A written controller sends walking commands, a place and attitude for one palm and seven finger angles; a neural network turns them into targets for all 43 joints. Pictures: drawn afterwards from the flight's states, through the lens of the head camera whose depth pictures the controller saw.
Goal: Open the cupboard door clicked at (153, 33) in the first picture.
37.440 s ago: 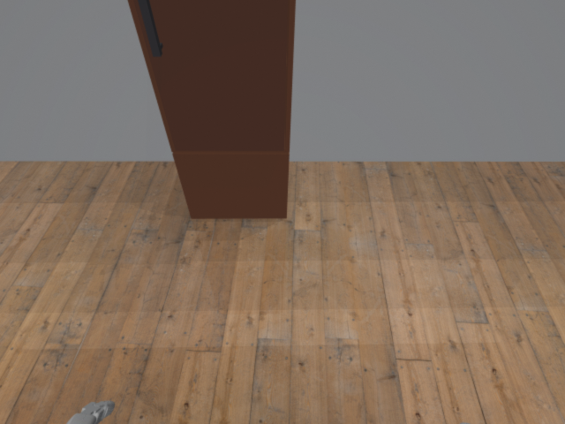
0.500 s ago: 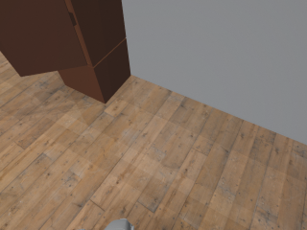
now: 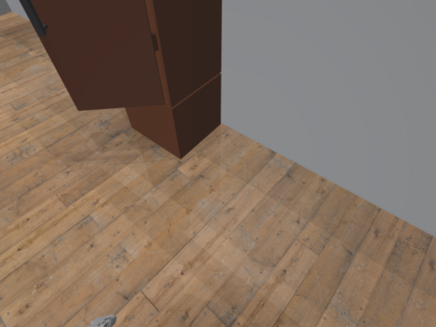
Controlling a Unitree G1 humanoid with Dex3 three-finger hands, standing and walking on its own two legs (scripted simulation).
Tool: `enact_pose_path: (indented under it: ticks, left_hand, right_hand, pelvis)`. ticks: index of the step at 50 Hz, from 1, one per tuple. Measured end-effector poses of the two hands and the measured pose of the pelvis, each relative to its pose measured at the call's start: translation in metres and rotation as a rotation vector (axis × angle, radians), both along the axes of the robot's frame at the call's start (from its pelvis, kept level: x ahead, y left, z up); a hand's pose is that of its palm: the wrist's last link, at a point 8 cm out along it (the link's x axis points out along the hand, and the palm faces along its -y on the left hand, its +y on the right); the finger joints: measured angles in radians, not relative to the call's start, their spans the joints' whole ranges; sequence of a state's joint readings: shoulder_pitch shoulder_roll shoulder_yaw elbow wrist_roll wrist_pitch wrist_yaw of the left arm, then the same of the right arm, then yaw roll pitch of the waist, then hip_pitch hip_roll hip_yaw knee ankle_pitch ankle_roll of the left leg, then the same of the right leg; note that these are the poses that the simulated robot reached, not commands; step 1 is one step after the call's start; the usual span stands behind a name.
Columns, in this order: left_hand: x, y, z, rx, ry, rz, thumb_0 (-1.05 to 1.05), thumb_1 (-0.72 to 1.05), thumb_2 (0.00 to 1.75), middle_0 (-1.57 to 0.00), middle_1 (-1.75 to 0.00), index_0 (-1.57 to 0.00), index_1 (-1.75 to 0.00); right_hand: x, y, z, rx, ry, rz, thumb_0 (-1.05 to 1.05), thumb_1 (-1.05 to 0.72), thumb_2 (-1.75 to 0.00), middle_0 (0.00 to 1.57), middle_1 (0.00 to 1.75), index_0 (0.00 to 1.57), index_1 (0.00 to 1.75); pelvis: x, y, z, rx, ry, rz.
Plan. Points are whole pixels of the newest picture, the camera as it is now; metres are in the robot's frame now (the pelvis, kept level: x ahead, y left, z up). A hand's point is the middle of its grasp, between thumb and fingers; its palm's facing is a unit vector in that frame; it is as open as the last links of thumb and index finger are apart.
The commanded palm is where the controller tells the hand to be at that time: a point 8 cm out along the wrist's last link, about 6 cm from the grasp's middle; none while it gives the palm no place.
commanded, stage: take the last steps up to it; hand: left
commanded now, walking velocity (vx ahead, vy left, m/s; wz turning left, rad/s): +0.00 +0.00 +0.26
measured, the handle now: (31, 7) +1.00 +0.67 +0.12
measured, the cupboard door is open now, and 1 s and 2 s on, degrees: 45 45 45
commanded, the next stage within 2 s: come to a stop and stand still in 1.52 s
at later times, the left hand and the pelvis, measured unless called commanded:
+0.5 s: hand out of the picture -0.01 +0.26 -0.18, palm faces +0.22 -0.95 -0.21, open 7.4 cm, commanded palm none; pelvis +0.04 +0.06 +0.00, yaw +9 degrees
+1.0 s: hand (106, 260) +0.27 +0.28 -0.15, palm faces +0.25 -0.95 -0.20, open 7.3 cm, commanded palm none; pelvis +0.22 +0.09 +0.00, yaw +13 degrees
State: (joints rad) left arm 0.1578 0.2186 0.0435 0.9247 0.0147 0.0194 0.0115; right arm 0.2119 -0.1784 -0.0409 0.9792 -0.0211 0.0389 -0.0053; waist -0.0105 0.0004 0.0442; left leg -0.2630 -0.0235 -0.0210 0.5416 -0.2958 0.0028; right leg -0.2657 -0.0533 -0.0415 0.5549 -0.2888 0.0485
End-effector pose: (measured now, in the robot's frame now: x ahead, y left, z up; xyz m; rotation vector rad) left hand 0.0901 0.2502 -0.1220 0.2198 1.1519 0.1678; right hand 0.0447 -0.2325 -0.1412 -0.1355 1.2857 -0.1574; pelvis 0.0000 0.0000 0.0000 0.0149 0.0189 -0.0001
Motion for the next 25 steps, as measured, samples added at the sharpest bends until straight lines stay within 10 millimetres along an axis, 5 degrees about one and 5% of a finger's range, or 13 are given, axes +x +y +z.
enact_pose_path:
  ticks: [8,12,21,25]
  left_hand:
    - [-0.032,-0.027,0.003,-0.029,0.041,0.053,0.01,0.91,0.9,-0.2,-0.3,-0.2,-0.3]
    - [-0.057,-0.019,-0.001,-0.044,0.075,0.119,0.01,0.92,0.9,-0.2,-0.3,-0.2,-0.3]
    - [-0.123,0.028,-0.027,-0.091,0.241,0.274,0.01,0.91,0.9,-0.2,-0.3,-0.2,-0.3]
    - [-0.116,0.053,-0.025,-0.082,0.302,0.276,0.01,0.91,0.9,-0.2,-0.3,-0.2,-0.3]
  right_hand:
    - [0.004,-0.022,0.002,-0.007,0.056,0.021,0.01,-0.91,-0.9,0.2,0.3,0.19,0.3]
    - [0.018,-0.018,0.011,-0.021,0.061,0.071,0.01,-0.91,-0.9,0.2,0.3,0.19,0.3]
    - [0.093,0.033,0.018,-0.064,-0.042,0.224,0.01,-0.91,-0.9,0.2,0.3,0.19,0.3]
    - [0.105,0.059,0.019,-0.066,-0.083,0.221,0.0,-0.91,-0.9,0.2,0.3,0.19,0.3]
  pelvis:
    - [0.002,-0.009,0.007,0.004,-0.021,0.06]
    - [0.006,-0.005,0.011,0.004,-0.015,0.096]
    - [0.03,0.04,-0.002,-0.012,0.001,0.164]
    - [0.044,0.059,-0.001,-0.009,-0.001,0.156]
